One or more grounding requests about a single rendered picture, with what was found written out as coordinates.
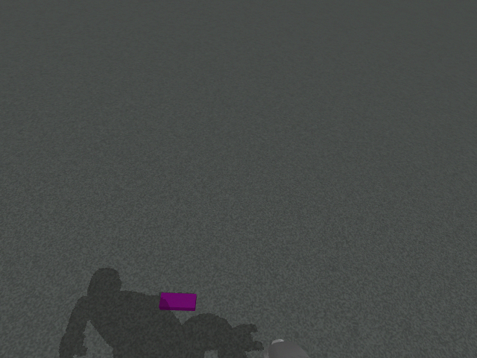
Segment small box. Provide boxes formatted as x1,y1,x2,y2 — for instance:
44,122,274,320
159,292,197,311

